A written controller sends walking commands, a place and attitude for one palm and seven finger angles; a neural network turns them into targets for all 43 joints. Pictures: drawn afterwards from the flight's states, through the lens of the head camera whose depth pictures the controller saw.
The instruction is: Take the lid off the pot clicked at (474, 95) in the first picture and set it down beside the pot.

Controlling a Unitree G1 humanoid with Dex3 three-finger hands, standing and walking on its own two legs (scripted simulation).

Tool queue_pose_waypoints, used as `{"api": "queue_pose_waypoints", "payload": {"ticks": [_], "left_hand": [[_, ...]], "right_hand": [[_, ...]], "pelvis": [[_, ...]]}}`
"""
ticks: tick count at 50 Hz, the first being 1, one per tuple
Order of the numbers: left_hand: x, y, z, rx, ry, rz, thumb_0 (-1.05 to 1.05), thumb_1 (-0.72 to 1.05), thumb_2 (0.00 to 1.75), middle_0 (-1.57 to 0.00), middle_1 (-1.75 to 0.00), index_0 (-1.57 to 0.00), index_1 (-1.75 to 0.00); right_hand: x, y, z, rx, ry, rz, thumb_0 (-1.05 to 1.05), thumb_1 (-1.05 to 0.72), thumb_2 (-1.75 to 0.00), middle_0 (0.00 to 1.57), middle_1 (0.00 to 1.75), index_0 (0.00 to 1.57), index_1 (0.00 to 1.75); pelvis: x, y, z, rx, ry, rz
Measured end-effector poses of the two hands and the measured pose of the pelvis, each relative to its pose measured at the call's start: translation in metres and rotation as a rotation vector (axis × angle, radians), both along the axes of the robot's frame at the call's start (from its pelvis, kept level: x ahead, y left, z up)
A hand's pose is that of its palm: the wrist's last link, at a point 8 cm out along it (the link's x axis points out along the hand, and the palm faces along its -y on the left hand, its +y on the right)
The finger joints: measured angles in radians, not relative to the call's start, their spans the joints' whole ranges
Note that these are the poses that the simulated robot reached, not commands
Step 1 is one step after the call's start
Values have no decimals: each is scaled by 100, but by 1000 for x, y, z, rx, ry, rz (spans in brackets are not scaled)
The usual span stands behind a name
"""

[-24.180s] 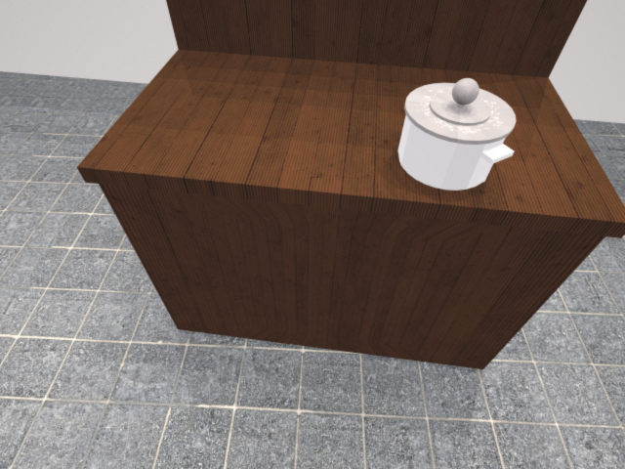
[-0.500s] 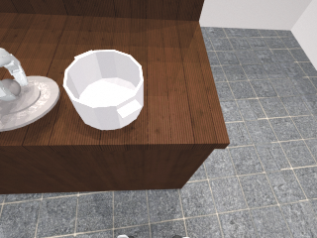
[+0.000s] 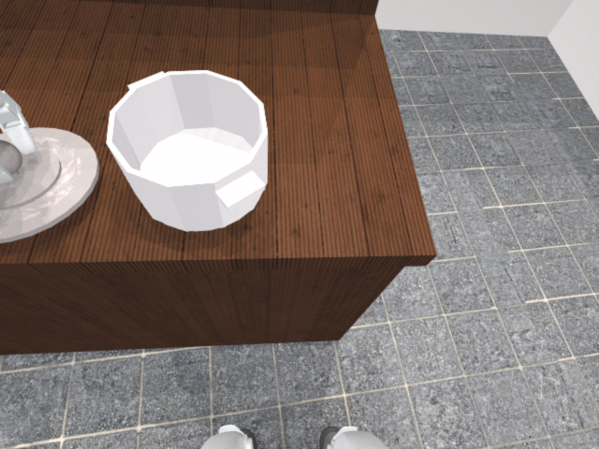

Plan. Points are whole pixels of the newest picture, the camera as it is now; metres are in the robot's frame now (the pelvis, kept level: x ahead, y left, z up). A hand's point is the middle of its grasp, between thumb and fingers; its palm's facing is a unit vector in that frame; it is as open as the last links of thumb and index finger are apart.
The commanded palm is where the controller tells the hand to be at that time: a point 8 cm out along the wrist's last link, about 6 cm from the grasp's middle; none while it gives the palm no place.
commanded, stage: open the fingers wide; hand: left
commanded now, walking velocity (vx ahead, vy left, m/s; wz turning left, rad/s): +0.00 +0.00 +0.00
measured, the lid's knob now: out of the picture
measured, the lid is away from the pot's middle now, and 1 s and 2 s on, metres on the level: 0.24 0.24 0.24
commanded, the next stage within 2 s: raise the empty hand in 1.18 s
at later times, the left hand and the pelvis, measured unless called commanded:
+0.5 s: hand out of the picture +0.44 +0.34 +0.08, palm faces -0.46 -0.15 -0.88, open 7.4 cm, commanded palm +0.48 +0.34 +0.15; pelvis -0.01 -0.01 +0.00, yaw +0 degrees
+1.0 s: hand out of the picture +0.46 +0.34 +0.09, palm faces -0.45 -0.15 -0.88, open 10.3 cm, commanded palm +0.48 +0.34 +0.15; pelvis +0.00 +0.00 +0.00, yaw -1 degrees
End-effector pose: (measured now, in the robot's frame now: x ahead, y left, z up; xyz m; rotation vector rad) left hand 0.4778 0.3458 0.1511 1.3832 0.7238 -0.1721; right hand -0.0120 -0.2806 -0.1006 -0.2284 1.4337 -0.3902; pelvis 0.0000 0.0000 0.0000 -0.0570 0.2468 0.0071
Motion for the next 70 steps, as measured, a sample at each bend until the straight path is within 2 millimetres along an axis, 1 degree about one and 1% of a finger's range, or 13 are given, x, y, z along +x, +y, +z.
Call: {"api": "queue_pose_waypoints", "payload": {"ticks": [5, 10, 12, 15, 22, 28, 32, 38, 45, 53, 58, 66, 70], "left_hand": [[2, -1, -5, -7, -6, -2, 2, 25, 63, -69, -99, -70, -103], [-7, -11, -10, 20, -64, -106, 1, 27, 63, -68, -99, -67, -103], [-10, -13, -10, 3, -74, -126, 1, 29, 63, -66, -99, -66, -103], [-15, -11, -9, -16, -96, -132, 1, 31, 62, -64, -100, -64, -102], [-27, -8, -10, 8, -99, -141, 0, 36, 58, -60, -100, -60, -103], [-29, -5, -9, 5, -97, -123, 0, 38, 57, -57, -101, -57, -103], [-27, -3, -7, 14, -98, -116, 0, 35, 57, -55, -101, -54, -103], [-24, -1, -5, 20, -91, -104, 0, 29, 57, -49, -100, -49, -101], [-19, -4, -6, 6, -94, -111, 0, 19, 55, -41, -97, -41, -98], [-13, -1, -8, 16, -99, -118, 0, 9, 53, -35, -94, -35, -95], [-14, -2, -3, 7, -117, -134, 0, 6, 53, -33, -93, -34, -93], [-21, 1, -2, 17, -115, -134, 0, 4, 56, -33, -91, -34, -92], [-27, -2, 6, 14, -139, -153, 0, 4, 57, -34, -91, -34, -91]], "right_hand": [[-7, 2, -2, 4, 12, -19, 0, -90, -90, 20, 30, 20, 30], [-5, 6, -5, 28, 20, -22, 1, -90, -90, 20, 30, 20, 30], [-1, 7, -6, 33, 19, -20, 1, -90, -90, 20, 30, 20, 30], [9, 6, -6, 29, -10, -20, 1, -90, -90, 20, 30, 20, 30], [33, 1, -6, 25, -65, 16, 1, -90, -90, 20, 30, 20, 30], [43, -5, -4, 4, -82, 38, 0, -90, -90, 20, 30, 20, 30], [41, -8, -3, -7, -78, 38, 0, -90, -90, 20, 30, 20, 30], [32, -9, -3, -9, -47, 24, 0, -90, -90, 20, 30, 20, 30], [20, -5, -5, 1, -14, -1, 1, -90, -90, 20, 30, 20, 30], [15, 1, -5, 8, -2, -19, 1, -90, -90, 20, 30, 20, 30], [18, 4, -6, 18, -6, -17, 1, -90, -90, 20, 30, 20, 30], [30, 6, -7, 27, -38, -3, 1, -90, -90, 20, 30, 20, 30], [37, 6, -7, 29, -52, 14, 1, -90, -90, 20, 30, 20, 30]], "pelvis": [[-1, 0, -3, 0, 13, -5], [2, 0, -2, 4, 12, -13], [2, -1, -2, 3, 4, -12], [1, -2, -2, 3, -3, -12], [-3, -5, -2, 1, -13, -4], [-6, -7, -2, 2, -12, 1], [-6, -8, -3, 2, -9, 1], [-4, -7, -3, 2, -6, 0], [-2, -6, -3, 2, -2, -6], [0, -3, -3, 1, 7, -12], [2, -1, -3, 1, 6, -12], [1, 0, -3, 2, -2, -10], [-1, 1, -2, 1, -12, -4]]}}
